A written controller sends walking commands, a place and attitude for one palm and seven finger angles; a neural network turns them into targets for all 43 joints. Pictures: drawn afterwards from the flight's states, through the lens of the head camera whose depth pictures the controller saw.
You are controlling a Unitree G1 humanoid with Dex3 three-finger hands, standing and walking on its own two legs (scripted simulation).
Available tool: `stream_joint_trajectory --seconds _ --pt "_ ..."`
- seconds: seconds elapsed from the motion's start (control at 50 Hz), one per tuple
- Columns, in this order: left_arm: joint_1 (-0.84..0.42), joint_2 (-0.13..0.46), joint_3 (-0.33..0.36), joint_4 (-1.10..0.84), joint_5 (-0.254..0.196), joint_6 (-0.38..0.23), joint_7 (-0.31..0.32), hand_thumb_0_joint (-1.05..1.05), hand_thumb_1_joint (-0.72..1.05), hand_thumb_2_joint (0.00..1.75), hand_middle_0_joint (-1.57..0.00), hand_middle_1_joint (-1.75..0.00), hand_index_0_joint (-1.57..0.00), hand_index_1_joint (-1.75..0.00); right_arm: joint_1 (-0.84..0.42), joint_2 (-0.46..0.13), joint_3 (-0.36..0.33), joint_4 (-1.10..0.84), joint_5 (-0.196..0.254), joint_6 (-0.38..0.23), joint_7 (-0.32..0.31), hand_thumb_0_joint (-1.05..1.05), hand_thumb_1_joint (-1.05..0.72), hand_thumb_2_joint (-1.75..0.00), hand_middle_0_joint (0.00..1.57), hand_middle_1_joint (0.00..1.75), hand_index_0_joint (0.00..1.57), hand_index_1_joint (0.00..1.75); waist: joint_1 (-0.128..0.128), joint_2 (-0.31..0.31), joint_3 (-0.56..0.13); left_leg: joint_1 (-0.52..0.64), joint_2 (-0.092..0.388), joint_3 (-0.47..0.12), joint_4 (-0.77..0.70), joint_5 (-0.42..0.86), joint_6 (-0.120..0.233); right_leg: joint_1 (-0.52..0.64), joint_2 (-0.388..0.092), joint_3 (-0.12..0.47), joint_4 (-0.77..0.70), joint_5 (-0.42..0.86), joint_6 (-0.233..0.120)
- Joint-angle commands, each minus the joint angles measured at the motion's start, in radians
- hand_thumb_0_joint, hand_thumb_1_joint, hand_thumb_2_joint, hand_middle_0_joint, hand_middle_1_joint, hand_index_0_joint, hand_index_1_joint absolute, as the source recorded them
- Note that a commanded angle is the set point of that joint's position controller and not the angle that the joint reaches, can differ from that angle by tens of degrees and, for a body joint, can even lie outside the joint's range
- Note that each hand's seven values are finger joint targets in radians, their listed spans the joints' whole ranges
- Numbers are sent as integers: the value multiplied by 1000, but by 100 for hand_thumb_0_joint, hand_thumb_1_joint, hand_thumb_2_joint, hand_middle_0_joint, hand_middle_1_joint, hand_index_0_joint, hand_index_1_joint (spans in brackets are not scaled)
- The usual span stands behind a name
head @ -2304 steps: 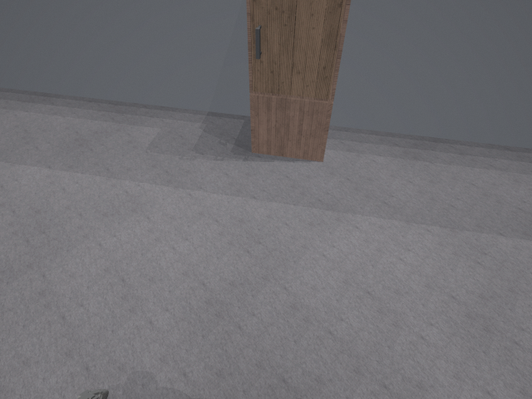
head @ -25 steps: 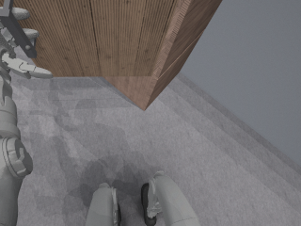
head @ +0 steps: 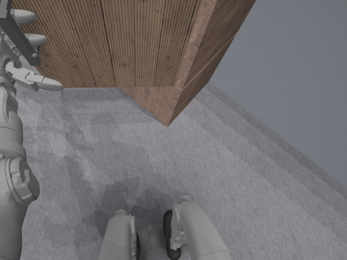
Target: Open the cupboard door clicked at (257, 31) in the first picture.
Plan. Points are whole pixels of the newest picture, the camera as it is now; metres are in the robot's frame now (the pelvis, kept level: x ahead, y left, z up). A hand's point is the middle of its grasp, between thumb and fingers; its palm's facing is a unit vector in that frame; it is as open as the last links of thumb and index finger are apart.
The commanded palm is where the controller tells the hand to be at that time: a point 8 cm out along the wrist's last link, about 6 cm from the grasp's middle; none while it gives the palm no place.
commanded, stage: slide the fingers in behind the handle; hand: left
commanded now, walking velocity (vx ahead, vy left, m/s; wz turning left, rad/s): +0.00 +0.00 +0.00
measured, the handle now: (22, 33) +0.59 +0.26 +0.04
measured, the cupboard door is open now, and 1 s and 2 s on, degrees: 45 45 86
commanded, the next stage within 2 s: close the thumb around the handle in 0.06 s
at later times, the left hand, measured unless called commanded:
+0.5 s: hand (31, 56) +0.53 +0.24 +0.03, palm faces +0.00 -1.00 -0.02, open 10.7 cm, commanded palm +0.52 +0.25 +0.04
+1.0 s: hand (35, 56) +0.54 +0.23 +0.03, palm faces +0.00 -1.00 -0.01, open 5.3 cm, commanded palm +0.52 +0.25 +0.04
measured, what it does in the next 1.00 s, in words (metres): stands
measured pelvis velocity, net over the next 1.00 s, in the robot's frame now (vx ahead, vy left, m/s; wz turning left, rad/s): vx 0.00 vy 0.01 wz -0.01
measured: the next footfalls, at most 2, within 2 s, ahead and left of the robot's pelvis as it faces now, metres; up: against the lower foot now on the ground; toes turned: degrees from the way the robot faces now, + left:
none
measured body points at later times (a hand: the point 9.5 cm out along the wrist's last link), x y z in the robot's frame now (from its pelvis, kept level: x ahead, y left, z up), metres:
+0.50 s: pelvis +0.00 +0.01 +0.00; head +0.19 +0.05 +0.40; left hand +0.53 +0.29 +0.04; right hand +0.01 -0.26 -0.10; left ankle +0.00 +0.08 -0.61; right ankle +0.06 -0.10 -0.61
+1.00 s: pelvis +0.00 +0.01 +0.00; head +0.19 +0.06 +0.41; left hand +0.53 +0.28 +0.04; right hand +0.01 -0.25 -0.10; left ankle +0.00 +0.08 -0.61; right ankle +0.06 -0.10 -0.61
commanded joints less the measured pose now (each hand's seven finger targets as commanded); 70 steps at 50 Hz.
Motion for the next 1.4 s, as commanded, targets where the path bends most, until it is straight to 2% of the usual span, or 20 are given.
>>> stream_joint_trajectory --seconds 0.0,0.14,0.24,0.28,0.36,0.42,0.44,0.48,0.58,0.64,0.74,0.9,0.96,1.14,1.18,1.22,1.3,1.34,1.36,1.38 --pt "-383 256 20 -214 -25 -66 -11 0 -50 30 -30 -120 -30 -120 206 -203 -71 -24 1 -6 -17 0 -90 -90 20 30 20 30 -7 205 -580 388 7 -96 -152 528 -26 347 17 104 -100 298 13" --pt "-403 279 29 -172 -19 -54 -9 0 -50 30 -30 -120 -30 -120 204 -205 -65 -21 1 -11 -22 0 -90 -90 20 30 20 30 -20 188 -550 326 4 -83 -141 480 -19 351 16 111 -101 281 18" --pt "-425 278 20 -219 -18 -67 -20 0 -22 42 -32 -123 -32 -123 207 -208 -69 -21 -1 -15 -20 0 -90 -90 20 30 20 30 -16 252 -607 413 9 -102 -140 554 -34 312 16 98 -85 295 14" --pt "-406 294 43 -205 -28 -60 -22 0 -11 47 -33 -124 -33 -124 209 -212 -69 -21 -1 -15 -20 0 -90 -90 20 30 20 30 -16 213 -601 389 9 -100 -135 546 -29 329 17 100 -88 299 17" --pt "-404 260 11 -206 -21 -47 -29 0 12 56 -34 -127 -34 -127 208 -211 -68 -19 1 -11 -19 0 -90 -90 20 30 20 30 -14 249 -579 428 14 -113 -148 563 -39 281 17 87 -89 274 15" --pt "-419 271 25 -266 -24 -57 -19 0 28 64 -36 -128 -36 -128 218 -212 -74 -19 -1 -9 -18 0 -90 -90 20 30 20 30 -3 268 -646 500 18 -132 -151 633 -53 275 16 81 -84 288 15" --pt "-415 229 -1 -258 -26 -54 -17 0 34 66 -36 -129 -36 -129 216 -207 -76 -15 -2 -10 -16 0 -90 -90 20 30 20 30 -11 275 -633 516 20 -135 -153 643 -57 255 17 77 -90 283 15" --pt "-396 241 18 -225 -29 -48 -9 0 45 71 -37 -130 -37 -130 220 -210 -76 -9 -2 -8 -17 0 -90 -90 20 30 20 30 -14 224 -593 474 18 -130 -154 609 -52 269 18 78 -97 278 18" --pt "-408 272 31 -193 -13 -52 5 0 73 83 -39 -133 -39 -133 215 -207 -67 -13 -5 -10 -18 0 -90 -90 20 30 20 30 -13 209 -560 405 10 -114 -156 538 -40 296 19 86 -98 261 14" --pt "-421 265 21 -242 -10 -75 1 0 90 90 -40 -135 -40 -135 214 -205 -70 -18 -8 -11 -15 0 -90 -90 20 30 20 30 -4 272 -609 469 15 -126 -156 603 -56 282 18 81 -86 276 11" --pt "-385 247 13 -172 -19 -55 -12 0 90 90 -40 -135 -40 -135 209 -208 -67 -18 -1 -4 -15 0 -90 -90 20 30 20 30 -18 209 -530 408 15 -118 -161 546 -43 279 21 80 -97 258 15" --pt "-391 284 50 -207 -15 -63 12 0 90 90 -40 -135 -40 -135 212 -206 -69 -27 -4 -4 -18 0 -90 -90 20 30 20 30 -7 212 -575 433 16 -124 -154 587 -49 286 19 80 -83 278 13" --pt "-409 217 2 -219 -17 -63 17 0 90 90 -40 -135 -40 -135 209 -203 -71 -24 -5 -4 -13 0 -90 -90 20 30 20 30 -16 232 -574 463 18 -133 -163 584 -57 258 19 75 -91 255 16" --pt "-135 177 9 -328 -52 -63 1 0 90 90 -40 -135 -40 -135 186 -195 -86 -53 12 1 -1 0 -90 -90 20 30 20 30 54 205 -620 510 16 -112 -200 661 -58 362 17 82 -116 319 16" --pt "-49 145 -1 -381 -72 -58 0 0 90 90 -40 -135 -40 -135 173 -188 -90 -68 19 -1 1 0 -90 -90 20 30 20 30 66 144 -606 481 11 -97 -219 638 -47 430 18 87 -134 344 18" --pt "55 113 -10 -452 -89 -59 1 0 90 90 -40 -135 -40 -135 161 -181 -96 -81 25 -5 5 0 -90 -90 20 30 20 30 93 168 -629 512 10 -92 -232 691 -53 458 17 88 -139 375 16" --pt "291 -14 -70 -582 -133 -61 9 0 90 90 -40 -135 -40 -135 115 -162 -109 -115 39 -23 13 0 -90 -90 20 30 20 30 126 138 -570 510 3 -67 -266 691 -53 507 13 86 -163 391 15" --pt "426 -52 -73 -631 -151 -67 24 0 90 90 -40 -135 -40 -135 89 -155 -115 -129 46 -33 16 0 -90 -90 20 30 20 30 142 70 -534 470 -1 -50 -280 655 -48 549 12 90 -171 398 19" --pt "439 -96 47 -698 -218 -84 164 0 90 90 -40 -135 -40 -135 55 -132 -120 -148 36 -47 13 0 -90 -90 20 30 20 30 192 67 -492 410 -6 -35 -290 619 -53 558 7 81 -166 394 20" --pt "518 -177 -25 -699 -196 -86 236 0 90 90 -40 -135 -40 -135 40 -124 -119 -142 34 -57 21 0 -90 -90 20 30 20 30 192 92 -475 413 -7 -31 -298 601 -64 550 7 81 -160 371 18"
